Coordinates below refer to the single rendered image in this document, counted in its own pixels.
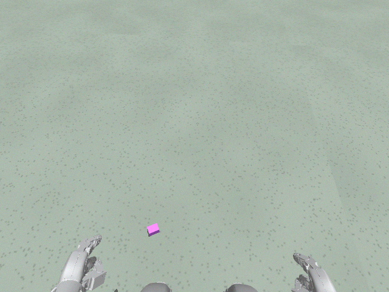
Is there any left robot hand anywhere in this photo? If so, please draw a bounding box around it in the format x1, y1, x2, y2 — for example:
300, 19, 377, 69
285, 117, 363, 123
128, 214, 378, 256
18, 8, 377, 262
58, 235, 106, 292

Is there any right robot hand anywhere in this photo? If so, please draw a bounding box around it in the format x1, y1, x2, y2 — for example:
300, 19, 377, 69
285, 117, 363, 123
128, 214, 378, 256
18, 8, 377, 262
291, 253, 336, 292

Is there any small box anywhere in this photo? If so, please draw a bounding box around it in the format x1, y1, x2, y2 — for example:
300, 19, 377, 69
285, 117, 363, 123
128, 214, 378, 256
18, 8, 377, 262
147, 223, 160, 236

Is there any left robot arm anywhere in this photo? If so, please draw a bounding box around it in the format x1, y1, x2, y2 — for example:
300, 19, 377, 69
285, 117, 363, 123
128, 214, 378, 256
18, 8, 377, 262
51, 280, 83, 292

